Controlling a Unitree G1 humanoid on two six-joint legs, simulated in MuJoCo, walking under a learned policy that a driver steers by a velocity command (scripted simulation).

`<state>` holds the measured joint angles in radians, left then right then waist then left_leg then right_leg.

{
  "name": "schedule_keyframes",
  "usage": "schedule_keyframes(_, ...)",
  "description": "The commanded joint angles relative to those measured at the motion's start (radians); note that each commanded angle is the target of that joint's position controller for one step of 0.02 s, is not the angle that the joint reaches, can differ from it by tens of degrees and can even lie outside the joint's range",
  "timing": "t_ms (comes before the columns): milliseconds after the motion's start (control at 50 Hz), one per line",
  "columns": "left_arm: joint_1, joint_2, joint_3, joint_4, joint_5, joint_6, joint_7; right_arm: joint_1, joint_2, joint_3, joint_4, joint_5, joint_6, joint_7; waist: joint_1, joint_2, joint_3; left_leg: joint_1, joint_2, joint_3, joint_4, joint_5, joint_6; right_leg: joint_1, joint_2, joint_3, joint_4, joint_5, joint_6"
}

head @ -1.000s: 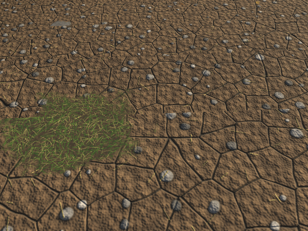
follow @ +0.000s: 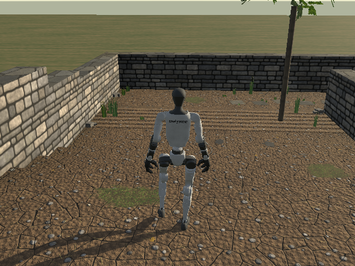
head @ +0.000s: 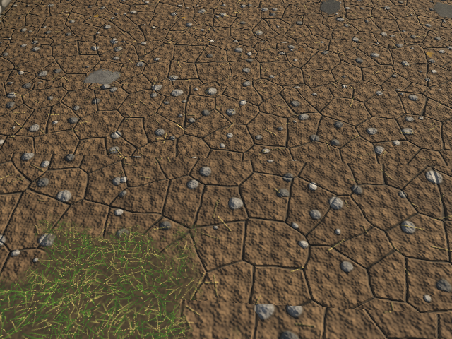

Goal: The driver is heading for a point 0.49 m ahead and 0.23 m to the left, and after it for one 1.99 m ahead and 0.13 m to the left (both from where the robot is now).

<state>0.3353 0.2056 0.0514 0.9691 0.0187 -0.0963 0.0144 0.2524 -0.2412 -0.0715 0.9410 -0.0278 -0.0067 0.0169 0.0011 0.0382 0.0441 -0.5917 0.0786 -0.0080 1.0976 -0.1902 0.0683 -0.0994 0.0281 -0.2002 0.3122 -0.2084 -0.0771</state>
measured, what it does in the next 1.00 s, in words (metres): walks ahead, turning left: left foot, then right foot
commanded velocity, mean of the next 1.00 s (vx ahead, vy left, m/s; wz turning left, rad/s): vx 0.27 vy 0.00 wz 0.52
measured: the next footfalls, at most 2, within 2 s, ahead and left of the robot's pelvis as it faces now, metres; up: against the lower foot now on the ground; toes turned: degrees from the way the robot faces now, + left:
left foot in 0.30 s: +0.28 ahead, +0.11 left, +0.00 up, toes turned +16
right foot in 0.90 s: +0.45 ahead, +0.01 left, +0.00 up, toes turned +37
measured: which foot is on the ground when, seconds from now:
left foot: up 0.00-0.28, down 0.30-0.90, up 0.92-1.00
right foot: down 0.00-0.30, up 0.32-0.88, down 0.90-1.00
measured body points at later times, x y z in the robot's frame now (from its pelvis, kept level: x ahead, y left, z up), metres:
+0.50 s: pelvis +0.23 +0.06 -0.01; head +0.26 +0.09 +0.44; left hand +0.27 +0.35 -0.13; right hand +0.37 -0.19 -0.13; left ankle +0.25 +0.10 -0.75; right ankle +0.29 -0.10 -0.66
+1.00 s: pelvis +0.34 +0.05 -0.01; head +0.36 +0.04 +0.44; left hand +0.32 +0.35 -0.10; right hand +0.59 -0.13 -0.13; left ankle +0.24 +0.11 -0.71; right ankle +0.41 -0.01 -0.75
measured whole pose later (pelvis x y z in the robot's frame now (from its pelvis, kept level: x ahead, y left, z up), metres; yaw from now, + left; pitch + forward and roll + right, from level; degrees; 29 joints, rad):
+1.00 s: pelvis +0.34 +0.05 -0.01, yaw +33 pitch +0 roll +1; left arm 0.19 0.25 0.00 0.68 0.01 0.00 0.03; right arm 0.24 -0.32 -0.07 0.74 -0.02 0.05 -0.02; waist -0.01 0.04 0.03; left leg -0.31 -0.18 -0.18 0.86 -0.52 0.02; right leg -0.28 0.05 0.04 0.52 -0.23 -0.05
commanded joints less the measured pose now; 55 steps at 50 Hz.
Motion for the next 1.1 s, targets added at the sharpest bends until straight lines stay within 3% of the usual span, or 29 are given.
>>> schedule_keyframes(20,0.037,0.086,0.013,-0.035,0.001,-0.017,0.006,-0.032,0.0,0.003,-0.068,-0.001,0.006,0.013,-0.011,-0.101,0.042,-0.092,0.023,0.006,-0.068,0.111,-0.011,-0.007,-0.271,0.115,-0.166,0.292,-0.053)
schedule_keyframes(100,0.08,0.1,0.012,-0.021,-0.001,-0.012,0.014,-0.177,0.018,0.021,-0.134,-0.005,0.004,0.026,0.019,-0.107,0.068,-0.059,0.001,0.083,-0.307,0.197,-0.002,0.031,-0.269,0.033,-0.152,0.37,-0.046)
schedule_keyframes(180,0.133,0.127,0.018,-0.002,0.003,0.006,0.022,-0.244,0.004,0.023,-0.179,-0.007,0.003,0.033,0.034,-0.106,0.074,-0.026,-0.03,0.142,-0.412,0.108,0.045,0.154,-0.309,-0.022,-0.079,0.551,-0.049)
schedule_keyframes(240,0.108,0.171,0.029,-0.007,0.002,0.025,0.031,-0.159,-0.028,0.006,-0.165,-0.01,0.003,0.025,-0.017,-0.139,0.003,0.136,-0.122,0.19,-0.443,-0.05,0.104,0.203,-0.315,-0.072,0.127,0.947,-0.039)
schedule_keyframes(260,0.101,0.189,0.035,-0.011,0.003,0.036,0.03,-0.067,-0.046,-0.006,-0.14,-0.01,0.001,0.022,-0.056,-0.139,-0.051,0.239,-0.155,0.188,-0.466,-0.087,0.128,0.192,-0.315,-0.075,0.274,0.979,-0.037)
schedule_keyframes(280,0.083,0.198,0.038,-0.024,-0.003,0.044,0.023,0.071,-0.075,-0.023,-0.098,-0.015,-0.009,0.012,-0.122,-0.107,-0.127,0.431,-0.177,0.16,-0.557,-0.047,0.159,0.107,-0.303,-0.086,0.488,0.864,-0.015)
schedule_keyframes(300,0.071,0.17,0.032,-0.054,-0.012,0.043,0.02,0.19,-0.168,-0.055,-0.072,-0.027,-0.016,-0.004,-0.177,-0.002,-0.207,0.649,-0.013,-0.078,-0.641,-0.078,0.219,-0.107,-0.251,-0.089,0.817,0.488,0.028)
schedule_keyframes(320,0.074,0.085,0.022,-0.144,-0.019,0.039,0.0,0.112,-0.272,-0.074,-0.108,-0.003,-0.007,-0.008,-0.08,0.215,-0.282,0.903,0.276,-0.647,-0.748,0.141,0.383,-0.541,-0.007,0.019,1.185,-0.361,0.106)
schedule_keyframes(340,-0.037,0.156,0.03,-0.175,-0.011,0.03,0.0,0.146,-0.259,-0.073,-0.116,0.022,0.008,-0.017,-0.131,0.029,-0.265,0.858,0.288,-0.606,-0.788,0.338,0.399,-0.627,-0.038,0.198,1.192,-0.299,0.106)
schedule_keyframes(360,-0.07,0.134,0.022,-0.188,-0.025,0.018,0.002,0.094,-0.211,-0.059,-0.106,0.025,0.006,-0.031,-0.095,0.005,-0.152,0.757,0.27,-0.458,-0.77,0.478,0.373,-0.642,-0.087,0.215,1.152,-0.225,0.1)
schedule_keyframes(380,-0.046,0.133,0.023,-0.169,-0.026,0.013,0.008,0.047,-0.154,-0.043,-0.104,0.029,-0.001,-0.033,-0.043,-0.069,-0.062,0.605,0.216,-0.351,-0.775,0.621,0.316,-0.576,-0.117,0.215,1.047,-0.179,0.101)
schedule_keyframes(420,-0.008,0.131,0.029,-0.16,0.012,0.049,0.009,-0.018,-0.108,-0.025,-0.121,0.033,-0.013,-0.038,0.024,-0.074,-0.045,0.456,0.111,-0.22,-0.78,0.702,0.241,-0.45,-0.133,0.223,0.925,-0.158,0.114)
schedule_keyframes(480,-0.001,0.101,0.024,-0.181,0.015,0.099,0.003,0.009,-0.149,-0.03,-0.127,0.029,-0.026,-0.028,0.049,-0.039,-0.089,0.415,0.05,-0.164,-0.752,0.86,0.21,-0.411,-0.107,0.204,0.828,-0.105,0.133)
schedule_keyframes(540,-0.078,0.113,0.022,-0.22,0.01,0.115,0.008,0.053,-0.164,-0.032,-0.142,0.028,-0.019,-0.028,0.022,0.003,-0.108,0.426,0.025,-0.174,-0.729,0.877,0.169,-0.45,-0.095,0.203,0.752,-0.032,0.135)
schedule_keyframes(640,-0.22,0.124,0.009,-0.302,0.006,0.133,0.003,0.124,-0.178,-0.033,-0.168,0.029,0.019,-0.047,-0.035,0.037,-0.115,0.522,0.019,-0.259,-0.688,0.866,0.114,-0.514,-0.062,0.218,0.673,0.024,0.124)
schedule_keyframes(720,-0.266,0.145,-0.001,-0.349,-0.006,0.135,0.009,0.128,-0.188,-0.037,-0.201,0.017,0.041,-0.052,-0.05,0.042,-0.092,0.568,0.041,-0.345,-0.656,0.826,0.139,-0.526,-0.041,0.247,0.62,-0.061,0.118)
schedule_keyframes(780,-0.281,0.168,-0.005,-0.374,-0.016,0.116,0.011,0.112,-0.206,-0.042,-0.232,0.007,0.051,-0.048,-0.062,0.027,-0.079,0.607,0.074,-0.445,-0.623,0.748,0.187,-0.517,-0.033,0.286,0.527,-0.134,0.091)
schedule_keyframes(800,-0.276,0.168,-0.009,-0.38,-0.018,0.111,0.012,0.102,-0.212,-0.044,-0.24,0.006,0.053,-0.046,-0.06,0.032,-0.077,0.602,0.071,-0.471,-0.614,0.731,0.187,-0.489,-0.025,0.293,0.49,-0.149,0.082)
schedule_keyframes(840,-0.231,0.173,-0.011,-0.38,-0.012,0.097,0.007,0.07,-0.223,-0.048,-0.261,0.006,0.047,-0.039,-0.039,0.021,-0.08,0.525,0.043,-0.524,-0.632,0.482,0.173,-0.36,-0.006,0.3,0.382,-0.164,0.069)
schedule_keyframes(860,-0.19,0.164,-0.012,-0.366,-0.011,0.093,0.011,0.037,-0.216,-0.046,-0.265,0.005,0.043,-0.033,-0.006,0.036,-0.065,0.44,0.005,-0.529,-0.625,0.291,0.149,-0.25,0.003,0.292,0.276,-0.164,0.064)
schedule_keyframes(880,-0.127,0.151,-0.015,-0.349,-0.004,0.087,0.018,-0.009,-0.196,-0.038,-0.275,0.017,0.038,-0.033,0.044,0.015,-0.057,0.36,-0.044,-0.48,-0.576,0.193,0.1,-0.113,-0.001,0.27,0.118,-0.058,0.052)
schedule_keyframes(900,-0.094,0.179,-0.01,-0.349,0.01,0.078,0.03,0.006,-0.127,-0.015,-0.291,0.029,0.029,-0.033,0.043,-0.097,-0.103,0.272,-0.115,-0.387,-0.419,0.011,0.032,0.034,-0.149,0.423,0.016,-0.048,0.011)
schedule_keyframes(920,-0.128,0.269,-0.001,-0.377,0.009,0.083,0.035,0.073,-0.074,0.001,-0.307,0.028,0.027,-0.035,-0.005,-0.305,-0.119,0.081,-0.305,-0.201,-0.226,-0.431,-0.027,0.134,-0.391,0.768,-0.038,0.159,-0.109)
schedule_keyframes(940,-0.065,0.246,-0.001,-0.343,-0.007,0.088,0.026,0.112,-0.17,-0.022,-0.273,-0.006,0.036,-0.044,-0.008,-0.252,-0.116,0.085,-0.266,-0.202,-0.133,-0.481,-0.04,0.04,-0.423,0.886,-0.022,0.283,-0.208)
schedule_keyframes(960,-0.099,0.159,-0.027,-0.34,-0.016,0.083,0.016,0.095,-0.176,-0.024,-0.244,-0.003,0.041,-0.045,-0.029,-0.14,-0.07,0.119,-0.229,-0.231,-0.107,-0.408,-0.054,-0.017,-0.38,0.803,-0.007,0.29,-0.212)
schedule_keyframes(980,-0.155,0.099,-0.047,-0.341,-0.015,0.076,0.006,0.066,-0.154,-0.013,-0.224,0.005,0.05,-0.043,-0.043,-0.087,-0.032,0.167,-0.195,-0.224,-0.153,-0.347,-0.074,-0.077,-0.31,0.683,-0.014,0.279,-0.169)
schedule_keyframes(1020,-0.187,0.126,-0.045,-0.332,-0.01,0.072,0.004,0.036,-0.136,-0.001,-0.224,0.007,0.065,-0.031,-0.057,-0.196,-0.044,0.226,-0.149,-0.118,-0.258,-0.279,-0.109,-0.078,-0.207,0.564,-0.029,0.353,-0.104)
schedule_keyframes(1060,-0.139,0.175,-0.027,-0.316,-0.011,0.075,-0.001,-0.001,-0.129,0.008,-0.223,0.016,0.07,-0.028,-0.04,-0.197,-0.074,0.268,-0.15,-0.056,-0.323,-0.262,-0.124,-0.059,-0.168,0.524,0.005,0.502,-0.095)
schedule_keyframes(1100,-0.078,0.232,-0.001,-0.305,-0.02,0.086,-0.005,-0.055,-0.133,0.011,-0.237,0.025,0.072,-0.031,-0.011,-0.182,-0.081,0.232,-0.153,-0.043,-0.343,-0.268,-0.121,-0.017,-0.172,0.551,0.023,0.487,-0.109)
